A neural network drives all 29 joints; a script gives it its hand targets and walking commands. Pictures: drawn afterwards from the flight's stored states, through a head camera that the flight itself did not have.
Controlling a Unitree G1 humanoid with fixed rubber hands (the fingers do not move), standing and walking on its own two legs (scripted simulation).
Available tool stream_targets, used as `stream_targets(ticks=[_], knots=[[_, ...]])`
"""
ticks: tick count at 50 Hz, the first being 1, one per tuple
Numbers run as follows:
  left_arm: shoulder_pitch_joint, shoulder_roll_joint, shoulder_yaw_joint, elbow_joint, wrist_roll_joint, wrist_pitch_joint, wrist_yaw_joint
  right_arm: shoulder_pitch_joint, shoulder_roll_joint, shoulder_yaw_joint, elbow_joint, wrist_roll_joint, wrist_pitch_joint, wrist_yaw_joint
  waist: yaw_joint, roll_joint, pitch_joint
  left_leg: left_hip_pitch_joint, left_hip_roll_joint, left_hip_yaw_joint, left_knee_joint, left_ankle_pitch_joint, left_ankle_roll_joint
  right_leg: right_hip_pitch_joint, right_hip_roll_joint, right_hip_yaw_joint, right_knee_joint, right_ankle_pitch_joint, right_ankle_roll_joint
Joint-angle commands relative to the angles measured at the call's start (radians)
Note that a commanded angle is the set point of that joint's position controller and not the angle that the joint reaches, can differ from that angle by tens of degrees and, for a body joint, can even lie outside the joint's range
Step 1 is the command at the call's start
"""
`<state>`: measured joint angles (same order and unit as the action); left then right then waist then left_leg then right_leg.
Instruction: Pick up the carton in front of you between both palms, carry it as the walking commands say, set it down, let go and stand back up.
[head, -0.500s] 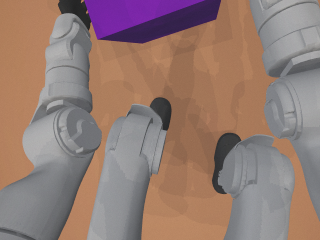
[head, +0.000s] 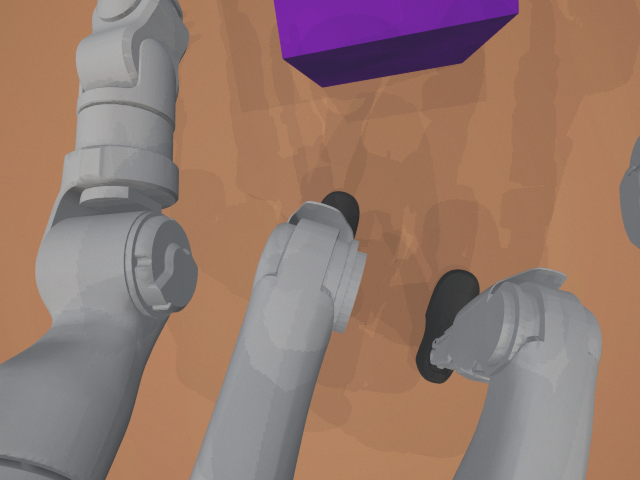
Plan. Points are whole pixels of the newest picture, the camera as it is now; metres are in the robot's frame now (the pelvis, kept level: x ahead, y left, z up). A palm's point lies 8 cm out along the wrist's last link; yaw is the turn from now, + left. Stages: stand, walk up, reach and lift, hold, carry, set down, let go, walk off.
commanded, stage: set down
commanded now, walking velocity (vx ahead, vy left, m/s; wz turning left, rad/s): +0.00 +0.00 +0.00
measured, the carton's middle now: out of the picture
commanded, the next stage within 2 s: let go in 0.72 s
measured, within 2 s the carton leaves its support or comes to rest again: neither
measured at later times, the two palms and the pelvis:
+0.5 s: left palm out of the picture +0.49 +0.32 +0.03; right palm out of the picture +0.65 -0.04 +0.03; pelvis +0.03 +0.00 +0.12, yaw +1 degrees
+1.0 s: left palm out of the picture +0.45 +0.29 +0.15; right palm out of the picture +0.58 -0.07 +0.14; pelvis +0.06 +0.01 +0.25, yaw -2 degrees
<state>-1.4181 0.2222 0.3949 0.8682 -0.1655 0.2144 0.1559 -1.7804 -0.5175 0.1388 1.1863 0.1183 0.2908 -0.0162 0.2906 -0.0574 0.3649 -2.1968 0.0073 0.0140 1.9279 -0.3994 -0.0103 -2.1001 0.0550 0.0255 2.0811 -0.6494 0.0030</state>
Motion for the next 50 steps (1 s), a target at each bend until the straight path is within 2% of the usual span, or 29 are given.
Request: stream_targets(ticks=[1, 3, 6, 15, 21, 28, 36, 39, 43, 46, 48, 50], knots=[[-0.203, 0.090, -0.003, -0.132, 0.026, 0.008, 0.006, -0.277, -0.091, -0.078, -0.043, -0.035, -0.013, 0.023, 0.071, -0.050, -1.228, 0.976, -0.034, 0.034, -0.188, 0.277, -0.049, 0.179, 0.060, -0.081, -0.239, 0.008, -0.038], [-0.186, 0.080, 0.009, -0.154, 0.044, 0.013, 0.002, -0.261, -0.094, -0.100, -0.036, -0.054, -0.016, 0.032, 0.069, -0.045, -1.234, 0.974, -0.038, 0.039, -0.210, 0.285, -0.054, 0.180, 0.064, -0.079, -0.270, 0.017, -0.040], [-0.155, 0.075, 0.029, -0.189, 0.061, 0.024, -0.005, -0.252, -0.088, -0.116, -0.051, -0.072, -0.013, 0.038, 0.078, -0.065, -1.270, 0.955, -0.042, 0.055, -0.245, 0.301, -0.058, 0.236, 0.070, -0.073, -0.321, 0.038, -0.038], [-0.035, 0.117, 0.076, -0.302, 0.063, 0.069, -0.036, -0.228, -0.029, -0.105, -0.216, -0.094, 0.036, 0.032, 0.115, -0.210, -1.489, 0.915, -0.057, 0.106, -0.366, 0.444, -0.049, 0.578, 0.079, -0.058, -0.461, 0.221, -0.010], [0.041, 0.123, 0.091, -0.329, 0.061, 0.089, -0.060, -0.163, 0.005, -0.119, -0.292, -0.113, 0.063, 0.033, 0.108, -0.261, -1.533, 0.913, -0.065, 0.118, -0.462, 0.510, -0.043, 0.740, 0.075, -0.044, -0.558, 0.333, 0.007], [0.096, 0.091, 0.101, -0.326, 0.086, 0.090, -0.081, -0.071, 0.017, -0.169, -0.286, -0.146, 0.064, 0.042, 0.080, -0.224, -1.469, 0.996, -0.065, 0.110, -0.588, 0.543, -0.051, 0.784, 0.074, -0.035, -0.701, 0.368, 0.008], [0.146, 0.048, 0.109, -0.330, 0.139, 0.075, -0.097, 0.010, 0.030, -0.218, -0.247, -0.172, 0.041, 0.062, 0.064, -0.171, -1.398, 1.144, -0.056, 0.096, -0.738, 0.562, -0.058, 0.834, 0.072, -0.031, -0.872, 0.381, 0.006], [0.186, 0.031, 0.102, -0.340, 0.165, 0.061, -0.112, 0.073, 0.054, -0.250, -0.249, -0.193, 0.025, 0.061, 0.048, -0.152, -1.412, 1.218, -0.056, 0.093, -0.784, 0.600, -0.056, 0.877, 0.072, -0.028, -0.935, 0.425, 0.011], [0.325, 0.027, 0.078, -0.374, 0.200, 0.033, -0.152, 0.241, 0.128, -0.298, -0.314, -0.226, -0.002, 0.027, 0.026, -0.128, -1.506, 1.357, -0.061, 0.091, -0.842, 0.720, -0.043, 0.991, 0.074, -0.014, -1.019, 0.565, 0.022], [0.474, 0.029, 0.042, -0.408, 0.227, 0.004, -0.196, 0.409, 0.216, -0.336, -0.416, -0.256, -0.027, -0.024, 0.000, -0.113, -1.545, 1.438, -0.062, 0.084, -0.889, 0.785, -0.029, 1.092, 0.072, -0.003, -1.076, 0.688, 0.035], [0.562, 0.043, 0.020, -0.427, 0.246, -0.017, -0.229, 0.518, 0.278, -0.356, -0.496, -0.275, -0.047, -0.068, -0.015, -0.105, -1.513, 1.478, -0.063, 0.077, -0.924, 0.777, -0.019, 1.140, 0.070, 0.003, -1.120, 0.711, 0.044], [0.631, 0.055, -0.006, -0.439, 0.254, -0.034, -0.253, 0.613, 0.329, -0.365, -0.572, -0.288, -0.063, -0.105, -0.026, -0.091, -1.441, 1.519, -0.062, 0.067, -0.968, 0.729, -0.009, 1.161, 0.069, 0.003, -1.171, 0.666, 0.050]])
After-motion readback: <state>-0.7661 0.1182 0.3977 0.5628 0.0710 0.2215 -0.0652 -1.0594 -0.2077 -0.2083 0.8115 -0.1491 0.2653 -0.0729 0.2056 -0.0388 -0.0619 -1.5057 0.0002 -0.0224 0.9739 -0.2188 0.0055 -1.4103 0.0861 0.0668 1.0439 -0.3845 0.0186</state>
